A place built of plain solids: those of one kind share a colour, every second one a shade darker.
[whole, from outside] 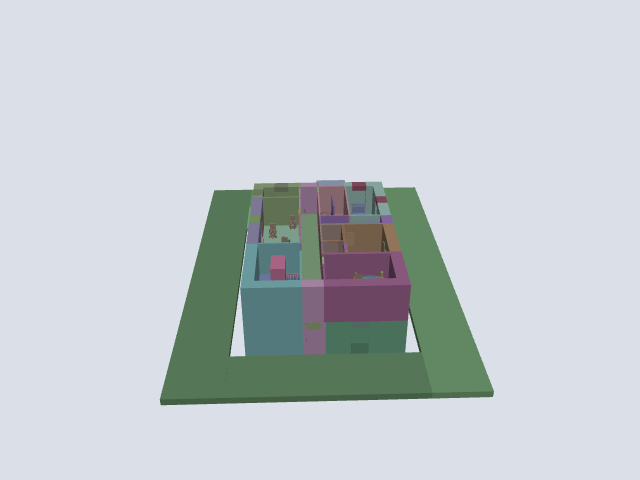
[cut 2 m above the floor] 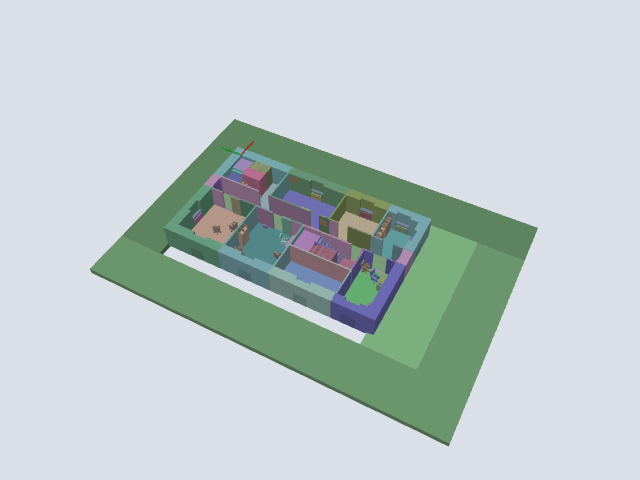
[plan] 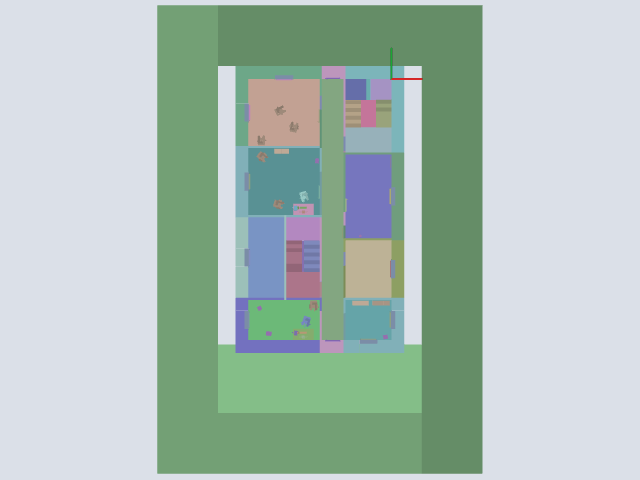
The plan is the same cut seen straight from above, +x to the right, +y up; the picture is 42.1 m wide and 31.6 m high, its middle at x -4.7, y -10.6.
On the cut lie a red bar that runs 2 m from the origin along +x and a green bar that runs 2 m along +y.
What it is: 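A small local radio station; a reception, a studio behind a window from its control room, a newsroom, offices and a record library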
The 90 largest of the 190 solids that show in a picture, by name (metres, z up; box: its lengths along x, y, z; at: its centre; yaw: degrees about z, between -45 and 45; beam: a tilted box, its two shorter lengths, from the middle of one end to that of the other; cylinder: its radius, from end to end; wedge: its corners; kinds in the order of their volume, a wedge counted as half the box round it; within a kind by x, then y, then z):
{
 "ground_garden_1": {"box": [4.0, 30.84, 0.5], "at": [-13.42, -10.57, -0.27]},
 "ground_garden_2": {"box": [13.42, 4.0, 0.5], "at": [-4.71, -23.99, -0.27]},
 "ground_garden_3": {"box": [13.42, 4.0, 0.5], "at": [-4.71, 2.85, -0.27]},
 "ground_garden_4": {"box": [4.0, 30.84, 0.5], "at": [4.0, -10.57, -0.27]},
 "wall_Sahall_1": {"box": [0.14, 4.64, 5.91], "at": [-3.09, -1.47, 2.7]},
 "wall_Sahall_2": {"box": [4.01, 0.14, 5.91], "at": [-1.15, -4.91, 2.7]},
 "wall_Sahall_3": {"box": [4.01, 0.85, 5.91], "at": [-1.15, 0.42, 2.7]},
 "wall_Sahall_4": {"box": [0.85, 5.83, 5.91], "at": [0.42, -2.06, 2.7]},
 "wall_shut_1": {"box": [0.85, 2.9, 2.9], "at": [-9.84, -13.8, 4.21]},
 "wall_shut_2": {"box": [0.85, 2.19, 3.01], "at": [-9.84, -13.45, 1.25]},
 "wall_shut_3": {"box": [0.85, 2.19, 3.01], "at": [-9.84, -10.06, 1.25]},
 "wall_shut_4": {"box": [0.85, 2.19, 2.9], "at": [-9.84, -10.06, 4.21]},
 "wall_shut_5": {"box": [1.43, 0.85, 2.9], "at": [-9.55, -14.83, 4.21]},
 "wall_shut_6": {"box": [0.72, 0.85, 2.9], "at": [-7.28, -14.83, 4.21]},
 "wall_shut_7": {"box": [0.14, 5.59, 3.01], "at": [-6.99, -11.75, 1.25]},
 "wall_control_1": {"box": [0.85, 4.26, 2.9], "at": [-9.84, -1.28, 4.21]},
 "wall_control_2": {"box": [5.69, 0.25, 2.9], "at": [-7.42, -3.29, 4.21]},
 "wall_control_3": {"box": [5.69, 0.85, 2.9], "at": [-7.42, 0.42, 4.21]},
 "wall_office_1": {"box": [0.85, 1.75, 3.01], "at": [-9.84, -8.23, 1.25]},
 "wall_office_2": {"box": [0.85, 1.75, 3.01], "at": [-9.84, -5.28, 1.25]},
 "wall_office_3": {"box": [5.69, 0.14, 3.01], "at": [-7.42, -9.03, 1.25]},
 "wall_office_4": {"box": [5.69, 0.14, 3.01], "at": [-7.42, -4.48, 1.25]},
 "wall_office_5": {"box": [1.05, 0.85, 3.01], "at": [-2.63, -17.61, 1.25]},
 "wall_office_6": {"box": [1.76, 0.85, 3.01], "at": [-0.03, -17.61, 1.25]},
 "wall_office_7": {"box": [0.85, 1.57, 3.01], "at": [0.42, -17.25, 1.25]},
 "wall_office_8": {"box": [0.85, 0.86, 3.01], "at": [0.42, -14.84, 1.25]},
 "wall_reception_1": {"box": [0.85, 1.57, 3.01], "at": [-9.84, -17.25, 1.25]},
 "wall_reception_2": {"box": [0.85, 0.86, 3.01], "at": [-9.84, -14.84, 1.25]},
 "wall_reception_3": {"box": [5.69, 0.85, 3.01], "at": [-7.42, -17.61, 1.25]},
 "wall_reception_4": {"box": [5.69, 0.14, 3.01], "at": [-7.42, -14.48, 1.25]},
 "wall_green_1": {"box": [0.85, 1.75, 3.01], "at": [-9.84, -3.68, 1.25]},
 "wall_green_2": {"box": [0.85, 2.46, 3.01], "at": [-9.84, -0.38, 1.25]},
 "wall_green_3": {"box": [2.6, 0.85, 3.01], "at": [-8.97, 0.42, 1.25]},
 "wall_green_4": {"box": [1.89, 0.85, 3.01], "at": [-5.52, 0.42, 1.25]},
 "wall_corr_1": {"box": [0.14, 6.35, 3.01], "at": [-4.65, -10.18, 1.25]},
 "wall_corr_2": {"box": [0.14, 4.11, 3.01], "at": [-4.65, -4.05, 1.25]},
 "wall_corr_3": {"box": [1.0, 0.81, 2.15], "at": [-3.87, -17.63, 1.07]},
 "wall_corr_4": {"box": [1.7, 0.85, 2.9], "at": [-3.87, -14.83, 4.21]},
 "wall_corr_5": {"box": [1.7, 0.85, 2.9], "at": [-3.87, 0.42, 4.21]},
 "wall_corr_6": {"box": [1.0, 0.81, 2.15], "at": [-3.87, 0.45, 1.07]},
 "wall_corr_7": {"box": [0.14, 4.9, 2.9], "at": [-3.09, -7.19, 4.21]},
 "wall_corr_8": {"box": [0.14, 4.01, 3.01], "at": [-3.09, -6.74, 1.25]},
 "wall_corr_9": {"box": [0.14, 4.64, 3.01], "at": [-3.09, -1.47, 1.25]},
 "flightbSb_1": {"box": [1.05, 0.54, 3.19], "at": [-6.4, -12.44, 1.08]},
 "flightbSb_2": {"box": [1.05, 1.31, 2.69], "at": [-6.4, -12.05, 0.83]},
 "flightbSb_3": {"box": [1.05, 1.57, 2.52], "at": [-6.4, -11.92, 0.74]},
 "flightbSb_4": {"box": [1.05, 1.82, 2.36], "at": [-6.4, -11.79, 0.66]},
 "flightbSb_5": {"box": [1.05, 2.08, 2.19], "at": [-6.4, -11.67, 0.57]},
 "ground_street_1": {"box": [13.42, 4.5, 0.3], "at": [-4.71, -19.74, -0.17]},
 "flightcSa_1": {"box": [1.03, 0.8, 3.03], "at": [-0.51, -2.79, 0.99]},
 "flightcSa_2": {"box": [1.03, 1.05, 2.86], "at": [-0.51, -2.66, 0.91]},
 "flightcSa_3": {"box": [1.03, 1.31, 2.69], "at": [-0.51, -2.53, 0.83]},
 "flightcSa_4": {"box": [1.03, 1.57, 2.52], "at": [-0.51, -2.41, 0.74]},
 "flightcSa_5": {"box": [1.03, 1.82, 2.36], "at": [-0.51, -2.28, 0.66]},
 "wall_newsroom_1": {"box": [0.85, 3.26, 2.9], "at": [0.42, -10.92, 4.21]},
 "wall_newsroom_2": {"box": [0.85, 3.26, 2.9], "at": [0.42, -6.47, 4.21]},
 "wall_kitchen_1": {"box": [4.01, 0.14, 3.01], "at": [-1.15, -4.91, 1.25]},
 "wall_kitchen_2": {"box": [0.85, 2.29, 3.01], "at": [0.42, -9.48, 1.25]},
 "wall_kitchen_3": {"box": [0.85, 2.29, 3.01], "at": [0.42, -5.98, 1.25]},
 "wall_studio_1": {"box": [0.85, 4.51, 2.9], "at": [-9.84, -5.42, 4.21]},
 "wall_studio_2": {"box": [0.25, 3.01, 2.9], "at": [-6.34, -6.17, 4.21]},
 "floor_corr_1": {"box": [1.42, 17.19, 0.25], "at": [-3.87, -8.59, -0.13]},
 "floor_corr_2": {"box": [1.42, 14.41, 0.25], "at": [-3.87, -7.2, 2.88]},
 "wall_pierSa_1": {"box": [1.0, 1.8, 5.76], "at": [-1.51, -2.28, 2.78]},
 "wall_Sbhall_1": {"box": [0.14, 5.59, 5.91], "at": [-6.99, -11.75, 2.7]},
 "wall_Sbhall_2": {"box": [2.48, 0.14, 5.91], "at": [-5.82, -14.48, 2.7]},
 "wall_Sbhall_3": {"box": [0.14, 4.4, 5.91], "at": [-4.65, -11.16, 2.7]},
 "wall_1": {"box": [1.05, 0.85, 2.9], "at": [-2.63, -14.83, 4.21]},
 "wall_2": {"box": [1.76, 0.85, 2.9], "at": [-0.03, -14.83, 4.21]},
 "wall_3": {"box": [0.85, 1.18, 2.9], "at": [0.42, -14.67, 4.21]},
 "pocket_1": {"box": [2.48, 1.16, 2.9], "at": [-5.82, -15.13, 4.21]},
 "wall_press_1": {"box": [0.85, 1.46, 2.9], "at": [-9.84, -8.37, 4.21]},
 "wall_press_2": {"box": [5.69, 0.14, 2.9], "at": [-7.42, -9.03, 4.21]},
 "wall_press_3": {"box": [5.69, 0.14, 2.9], "at": [-7.42, -7.71, 4.21]},
 "wall_wc_1": {"box": [0.85, 1.43, 3.01], "at": [0.42, -13.83, 1.25]},
 "wall_wc_2": {"box": [0.85, 1.43, 3.01], "at": [0.42, -11.2, 1.25]},
 "floor_office_1": {"box": [4.7, 4.41, 0.25], "at": [-7.07, -6.75, -0.13]},
 "floor_office_2": {"box": [3.02, 2.64, 0.25], "at": [-1.51, -15.87, -0.13]},
 "floor_halfSb_1": {"box": [2.2, 1.54, 2.02], "at": [-5.82, -9.87, 0.49]},
 "floor_shut_1": {"box": [2.36, 5.31, 0.25], "at": [-8.24, -11.75, -0.13]},
 "floor_shut_2": {"box": [2.36, 5.31, 0.25], "at": [-8.24, -11.75, 2.88]},
 "floor_newsroom_1": {"box": [3.02, 7.43, 0.25], "at": [-1.51, -8.69, 2.88]},
 "floor_green_1": {"box": [4.7, 4.41, 0.25], "at": [-7.07, -2.21, -0.13]},
 "floor_qeSa_1": {"box": [1.38, 1.38, 2.19], "at": [-0.69, -0.69, 0.57]},
 "floor_kitchen_1": {"box": [3.02, 5.51, 0.25], "at": [-1.51, -7.73, -0.13]},
 "floor_qwSa_1": {"box": [1.38, 1.38, 1.86], "at": [-2.33, -0.69, 0.41]},
 "floor_reception_1": {"box": [4.7, 2.64, 0.25], "at": [-7.07, -15.87, -0.13]},
 "floor_wc_1": {"box": [3.02, 3.79, 0.25], "at": [-1.51, -12.51, -0.13]},
 "floor_footSa_1": {"box": [3.02, 1.66, 0.52], "at": [-1.51, -4.01, -0.26]},
 "floor_footSb_1": {"box": [2.2, 1.71, 0.52], "at": [-5.82, -13.55, -0.26]}
}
